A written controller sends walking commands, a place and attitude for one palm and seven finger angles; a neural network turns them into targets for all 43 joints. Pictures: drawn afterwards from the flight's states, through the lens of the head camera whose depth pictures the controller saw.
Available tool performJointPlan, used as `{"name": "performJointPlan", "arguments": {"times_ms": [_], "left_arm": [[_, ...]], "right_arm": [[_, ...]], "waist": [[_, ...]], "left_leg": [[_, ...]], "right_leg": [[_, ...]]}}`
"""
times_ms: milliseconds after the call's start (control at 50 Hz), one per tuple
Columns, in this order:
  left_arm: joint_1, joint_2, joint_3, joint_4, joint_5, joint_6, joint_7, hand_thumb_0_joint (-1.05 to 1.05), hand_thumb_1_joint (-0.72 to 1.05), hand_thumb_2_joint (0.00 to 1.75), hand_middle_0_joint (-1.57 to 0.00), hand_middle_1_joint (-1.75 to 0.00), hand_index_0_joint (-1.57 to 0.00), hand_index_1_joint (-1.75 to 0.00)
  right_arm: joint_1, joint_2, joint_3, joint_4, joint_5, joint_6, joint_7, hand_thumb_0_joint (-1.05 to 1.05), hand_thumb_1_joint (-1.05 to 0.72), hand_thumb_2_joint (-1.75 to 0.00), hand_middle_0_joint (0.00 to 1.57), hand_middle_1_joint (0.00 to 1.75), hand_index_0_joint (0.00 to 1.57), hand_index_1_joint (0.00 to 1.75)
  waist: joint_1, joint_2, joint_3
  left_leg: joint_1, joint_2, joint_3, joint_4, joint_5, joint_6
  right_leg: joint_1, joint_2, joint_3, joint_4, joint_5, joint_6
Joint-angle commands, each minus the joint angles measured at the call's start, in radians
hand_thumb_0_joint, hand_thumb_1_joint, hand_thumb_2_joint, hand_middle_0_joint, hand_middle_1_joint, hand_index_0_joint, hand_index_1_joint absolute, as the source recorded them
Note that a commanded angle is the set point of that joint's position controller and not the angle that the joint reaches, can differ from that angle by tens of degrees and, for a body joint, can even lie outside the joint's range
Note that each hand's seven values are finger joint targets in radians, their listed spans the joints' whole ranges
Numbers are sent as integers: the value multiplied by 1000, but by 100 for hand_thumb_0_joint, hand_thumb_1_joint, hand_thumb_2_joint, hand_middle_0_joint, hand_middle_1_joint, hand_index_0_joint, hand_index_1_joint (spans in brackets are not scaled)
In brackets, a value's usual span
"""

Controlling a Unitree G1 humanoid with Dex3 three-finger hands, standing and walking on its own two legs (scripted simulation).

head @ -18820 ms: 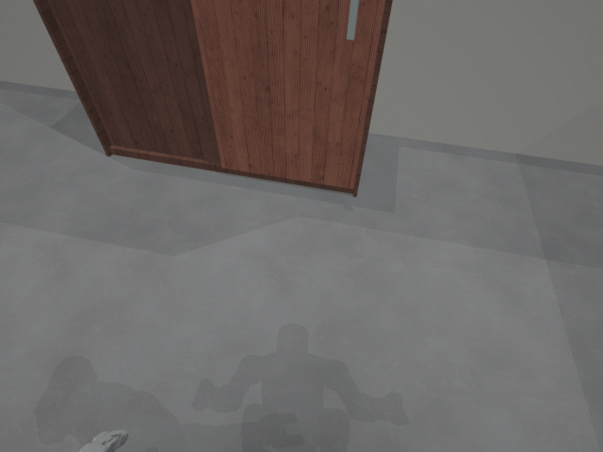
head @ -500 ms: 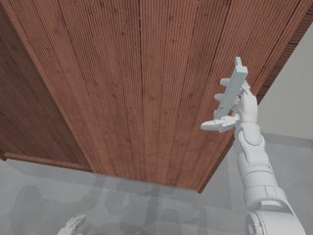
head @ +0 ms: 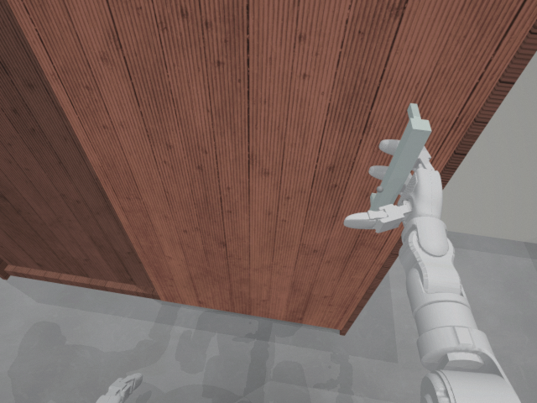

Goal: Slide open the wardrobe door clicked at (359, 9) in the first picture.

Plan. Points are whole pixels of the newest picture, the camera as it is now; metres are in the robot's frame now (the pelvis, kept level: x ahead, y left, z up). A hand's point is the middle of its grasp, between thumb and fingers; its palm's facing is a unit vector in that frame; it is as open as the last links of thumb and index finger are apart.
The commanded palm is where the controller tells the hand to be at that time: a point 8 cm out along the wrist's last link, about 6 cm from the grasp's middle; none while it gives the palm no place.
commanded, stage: slide the fingers in behind the handle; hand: right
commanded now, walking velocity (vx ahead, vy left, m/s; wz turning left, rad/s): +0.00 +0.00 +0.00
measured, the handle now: (392, 170) +0.47 -0.14 +0.11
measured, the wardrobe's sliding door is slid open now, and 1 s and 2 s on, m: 0.00 0.00 0.00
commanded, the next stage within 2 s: grip the handle and tug to test in 0.34 s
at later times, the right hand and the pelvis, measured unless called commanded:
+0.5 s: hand (382, 190) +0.41 -0.12 +0.12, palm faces +0.04 +1.00 +0.01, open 13.9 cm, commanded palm +0.39 -0.17 +0.12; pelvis +0.00 -0.01 +0.00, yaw +0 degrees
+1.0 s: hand (382, 190) +0.41 -0.12 +0.12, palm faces +0.05 +1.00 +0.01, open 7.5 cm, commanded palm +0.38 -0.17 +0.12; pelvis +0.00 -0.01 +0.00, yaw +0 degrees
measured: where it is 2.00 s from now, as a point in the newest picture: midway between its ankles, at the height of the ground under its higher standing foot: outside the picture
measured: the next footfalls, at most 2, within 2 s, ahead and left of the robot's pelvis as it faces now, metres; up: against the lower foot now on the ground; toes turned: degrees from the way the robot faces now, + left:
none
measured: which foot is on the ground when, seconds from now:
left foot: down 0.00-1.00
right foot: down 0.00-1.00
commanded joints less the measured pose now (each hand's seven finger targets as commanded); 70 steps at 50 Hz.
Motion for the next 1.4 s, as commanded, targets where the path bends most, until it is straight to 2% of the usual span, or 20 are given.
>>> {"name": "performJointPlan", "arguments": {"times_ms": [0,40,120,180,220,260,340,360,420,480,520,560,580,660,760,800,860,920,1020,1380], "left_arm": [[-23,115,41,-118,3,-42,9,0,90,90,-20,-30,-20,-30],[-23,115,38,-117,2,-42,10,0,90,90,-20,-30,-20,-30],[-29,110,37,-120,0,-41,11,0,90,90,-20,-30,-20,-30],[-25,114,41,-121,6,-42,10,0,90,90,-20,-30,-20,-30],[-29,111,38,-118,3,-41,10,0,90,90,-20,-30,-20,-30],[-22,119,39,-115,7,-38,12,0,90,90,-20,-30,-20,-30],[-33,109,37,-119,5,-41,13,0,90,90,-20,-30,-20,-30],[-22,115,40,-116,8,-41,13,0,90,90,-20,-30,-20,-30],[-33,112,35,-116,4,-40,13,0,90,90,-20,-30,-20,-30],[-24,117,38,-116,6,-40,14,0,90,90,-20,-30,-20,-30],[-24,113,36,-112,4,-40,15,0,90,90,-20,-30,-20,-30],[-15,120,39,-110,8,-40,15,0,90,90,-20,-30,-20,-30],[-24,115,38,-115,6,-41,13,0,90,90,-20,-30,-20,-30],[-10,118,41,-112,10,-44,10,0,90,90,-20,-30,-20,-30],[-12,118,41,-114,8,-41,10,0,90,90,-20,-30,-20,-30],[-23,114,42,-120,7,-45,8,0,90,90,-20,-30,-20,-30],[-13,118,42,-110,9,-43,10,0,90,90,-20,-30,-20,-30],[-22,113,41,-111,8,-47,9,0,90,90,-20,-30,-20,-30],[-23,113,42,-113,8,-53,5,0,90,90,-20,-30,-20,-30],[-40,111,41,-123,7,-46,9,0,90,90,-20,-30,-20,-30]], "right_arm": [[-410,-137,-23,-226,6,-81,20,0,50,-30,30,120,30,120],[-425,-132,-17,-222,8,-81,25,0,50,-30,30,120,30,120],[-453,-103,10,-233,6,-79,25,0,50,-30,30,120,30,120],[-414,-135,-30,-233,5,-82,12,0,50,-30,30,120,30,120],[-440,-109,-1,-230,5,-81,16,0,50,-30,30,120,30,120],[-435,-149,-33,-210,3,-81,14,0,50,-30,30,120,30,120],[-470,-107,-1,-236,4,-86,16,0,50,-30,30,120,30,120],[-435,-136,-31,-222,6,-89,11,0,50,-30,30,120,30,120],[-453,-115,-11,-205,4,-85,15,0,50,-30,30,120,30,120],[-433,-135,-32,-191,2,-81,11,0,36,-36,32,122,32,122],[-491,-113,-4,-200,0,-82,11,0,27,-40,32,123,32,123],[-462,-144,-35,-196,-1,-87,5,0,17,-44,33,125,33,125],[-458,-129,-23,-205,-1,-89,7,0,13,-46,34,125,34,125],[-432,-124,-22,-204,-2,-93,6,0,-6,-54,36,128,36,128],[-447,-113,-8,-215,-5,-83,4,0,-29,-64,38,131,38,131],[-451,-95,6,-261,-4,-87,0,0,-39,-68,40,133,40,133],[-441,-103,2,-229,-7,-81,-7,0,-53,-74,41,135,41,135],[-475,-88,18,-250,-14,-81,-13,0,-67,-80,43,137,43,137],[-459,-53,50,-258,-12,-85,-11,0,-90,-90,45,140,45,140],[-392,-91,22,-306,-1,-80,14,0,-90,-90,45,140,45,140]], "waist": [[3,64,-291],[7,86,-279],[12,52,-286],[0,67,-318],[12,62,-284],[8,95,-278],[9,40,-300],[5,93,-306],[9,48,-277],[2,75,-295],[17,50,-280],[4,78,-299],[1,37,-307],[4,81,-308],[7,65,-294],[3,23,-317],[11,80,-286],[11,30,-293],[14,40,-303],[1,52,-310]], "left_leg": [[67,-17,-37,-98,415,-25],[63,-18,-34,-100,398,-25],[51,-19,-29,-95,401,-21],[68,-19,-29,-88,426,-21],[47,-19,-28,-95,408,-23],[59,-18,-28,-98,389,-23],[38,-22,-23,-91,380,-18],[54,-23,-23,-94,384,-20],[28,-23,-21,-95,350,-17],[38,-22,-23,-94,355,-19],[19,-24,-20,-95,346,-17],[37,-26,-15,-89,343,-15],[34,-24,-20,-87,351,-14],[45,-28,-14,-84,371,-14],[34,-28,-14,-90,345,-13],[32,-29,-13,-82,363,-11],[29,-29,-8,-89,339,-13],[12,-28,-12,-90,328,-12],[4,-31,-6,-87,331,-11],[75,-22,-21,-89,446,-17]], "right_leg": [[187,64,-9,-40,223,-59],[179,63,-5,-43,208,-58],[202,62,-2,-43,226,-57],[209,60,-1,-38,252,-58],[201,61,-3,-39,231,-57],[185,60,2,-41,219,-58],[219,58,3,-41,228,-54],[208,56,5,-39,233,-57],[201,56,5,-46,204,-52],[197,55,6,-46,212,-54],[206,54,8,-45,209,-53],[202,51,14,-46,219,-52],[209,53,9,-46,223,-51],[207,51,11,-42,245,-52],[206,50,12,-48,224,-51],[229,50,11,-46,246,-49],[212,47,18,-47,229,-50],[225,50,15,-50,215,-48],[246,46,21,-46,230,-47],[228,57,0,-42,280,-55]]}}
